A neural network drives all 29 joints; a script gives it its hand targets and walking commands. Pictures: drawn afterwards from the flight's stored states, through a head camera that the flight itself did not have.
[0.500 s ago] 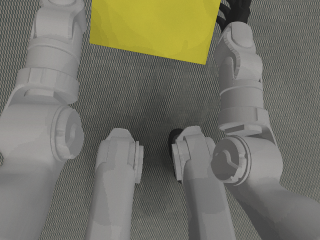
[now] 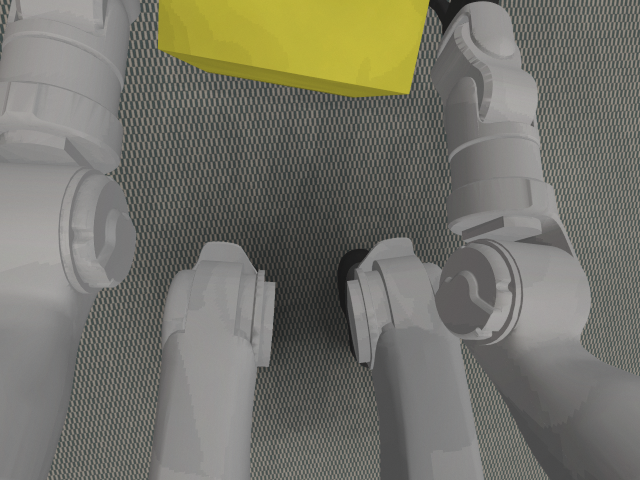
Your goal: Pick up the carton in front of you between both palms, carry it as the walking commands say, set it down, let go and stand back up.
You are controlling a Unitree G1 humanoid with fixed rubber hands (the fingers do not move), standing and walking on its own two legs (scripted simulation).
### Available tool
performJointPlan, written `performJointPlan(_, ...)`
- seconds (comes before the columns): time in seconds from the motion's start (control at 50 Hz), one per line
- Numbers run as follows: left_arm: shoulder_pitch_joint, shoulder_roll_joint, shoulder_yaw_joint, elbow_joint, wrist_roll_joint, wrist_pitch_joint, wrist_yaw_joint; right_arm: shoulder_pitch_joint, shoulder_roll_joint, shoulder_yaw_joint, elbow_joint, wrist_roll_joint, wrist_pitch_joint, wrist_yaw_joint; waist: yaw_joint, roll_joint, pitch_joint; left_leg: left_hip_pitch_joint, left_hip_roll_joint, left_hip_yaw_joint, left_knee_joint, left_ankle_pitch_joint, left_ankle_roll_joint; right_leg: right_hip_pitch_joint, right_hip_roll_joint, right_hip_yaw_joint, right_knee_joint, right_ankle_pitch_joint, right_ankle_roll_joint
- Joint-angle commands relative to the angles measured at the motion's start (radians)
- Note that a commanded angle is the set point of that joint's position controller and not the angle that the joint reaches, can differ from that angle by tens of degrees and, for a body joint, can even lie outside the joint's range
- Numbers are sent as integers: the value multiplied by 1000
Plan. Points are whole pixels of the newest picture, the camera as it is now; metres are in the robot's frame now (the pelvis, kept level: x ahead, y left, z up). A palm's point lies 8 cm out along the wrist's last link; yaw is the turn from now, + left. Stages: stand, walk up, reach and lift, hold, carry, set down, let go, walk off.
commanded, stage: set down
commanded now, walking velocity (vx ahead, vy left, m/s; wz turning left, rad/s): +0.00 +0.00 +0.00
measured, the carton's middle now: out of the picture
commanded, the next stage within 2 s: none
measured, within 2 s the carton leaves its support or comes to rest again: rests again in 0.18 s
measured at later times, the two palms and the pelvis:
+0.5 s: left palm out of the picture +0.59 +0.17 -0.17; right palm out of the picture +0.55 -0.14 -0.17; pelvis +0.01 +0.00 -0.01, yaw -1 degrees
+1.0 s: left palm out of the picture +0.56 +0.21 -0.21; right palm (491, 31) +0.53 -0.18 -0.20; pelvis +0.00 +0.00 -0.02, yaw -1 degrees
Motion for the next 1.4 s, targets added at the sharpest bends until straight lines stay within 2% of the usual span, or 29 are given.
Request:
performJointPlan(0.0, -365, -872, -176, -44, -59, -14, -264, -604, 730, 358, 1, 60, -4, 253, 0, 72, -964, 429, -4, -5, -207, 338, 10, 472, 12, -75, -101, 320, -49)
performJointPlan(0.1, -327, -831, -134, 8, -17, -5, -269, -542, 703, 299, 54, 23, 0, 260, -3, 73, -850, 399, -2, -15, -205, 305, 15, 420, 9, -75, -95, 275, -54)
performJointPlan(0.14, -304, -832, -122, 11, -4, -1, -278, -519, 705, 284, 77, 13, 6, 277, 0, 73, -822, 411, -2, -18, -202, 304, 18, 406, 12, -72, -91, 268, -57)
performJointPlan(0.4, -165, -815, -117, 53, 34, 9, -283, -363, 682, 241, 143, -4, 5, 309, 1, 87, -707, 423, 5, -52, -171, 418, 17, 306, 11, -64, -58, 316, -57)
performJointPlan(0.54, -123, -731, -69, 79, 79, 26, -282, -310, 609, 181, 180, -50, 19, 308, 4, 90, -618, 380, 9, -57, -175, 334, 21, 274, 8, -61, -58, 243, -59)
performJointPlan(0.66, -130, -660, -46, 86, 99, 20, -275, -285, 562, 134, 199, -74, 16, 297, 2, 83, -602, 379, 16, -52, -170, 314, 17, 311, 2, -61, -56, 234, -51)
performJointPlan(0.72, -131, -548, -25, 84, 107, 5, -256, -254, 472, 98, 207, -85, 1, 272, 1, 81, -621, 410, 24, -44, -163, 321, 7, 356, -8, -67, -53, 245, -37)
performJointPlan(0.76, -104, -287, 17, 80, 108, -19, -202, -170, 245, 23, 218, -109, -24, 213, -9, 82, -650, 449, 39, -40, -160, 329, -6, 400, -20, -77, -50, 260, -26)
performJointPlan(0.8, -84, 59, 31, 29, 70, -64, -113, -96, -89, -41, 167, -98, -80, 125, -26, 88, -710, 491, 54, -43, -165, 353, -18, 427, -30, -88, -51, 294, -16)
performJointPlan(0.84, -223, 213, -12, -32, -22, -116, -41, -197, -246, -3, 121, -16, -140, 57, -36, 93, -860, 526, 70, -63, -144, 448, -26, 451, -37, -81, -39, 387, -13)
performJointPlan(0.9, -377, 278, -109, -88, -151, -158, -1, -330, -293, 117, 131, 133, -172, 32, -27, 121, -1024, 603, 95, -84, -113, 559, -20, 446, -58, -63, -14, 459, -21)
performJointPlan(0.94, -434, 284, -179, -111, -225, -165, -2, -377, -296, 196, 134, 214, -171, 31, -29, 138, -1112, 651, 104, -88, -105, 565, -12, 477, -73, -54, -9, 470, -32)
performJointPlan(0.98, -456, 297, -228, -105, -282, -154, -12, -393, -310, 243, 137, 263, -162, 24, -40, 145, -1162, 666, 108, -81, -106, 528, -8, 528, -82, -50, -11, 469, -43)
performJointPlan(1.06, -439, 324, -269, -24, -324, -117, -38, -390, -344, 248, 130, 277, -129, -3, -78, 156, -1204, 703, 113, -70, -130, 421, 0, 548, -86, -66, -51, 396, -51)
performJointPlan(1.12, -419, 334, -262, -1, -314, -91, -46, -382, -343, 241, 88, 267, -106, -23, -79, 155, -1288, 742, 106, -52, -158, 399, 4, 600, -79, -76, -88, 383, -52)
performJointPlan(1.2, -409, 359, -199, -75, -264, -56, -40, -388, -323, 243, -29, 251, -66, -50, -51, 126, -1449, 767, 84, -14, -223, 406, 11, 729, -57, -76, -157, 419, -54)
performJointPlan(1.28, -350, 341, -124, -68, -198, -31, -44, -322, -273, 217, -19, 213, -33, -54, -34, 115, -1348, 682, 75, -3, -305, 370, 13, 701, -50, -63, -238, 397, -53)
performJointPlan(1.38, -302, 297, -81, -58, -153, -43, -67, -247, -232, 161, -1, 153, -35, -39, -49, 135, -1265, 653, 75, -8, -393, 386, 1, 629, -48, -61, -332, 393, -46)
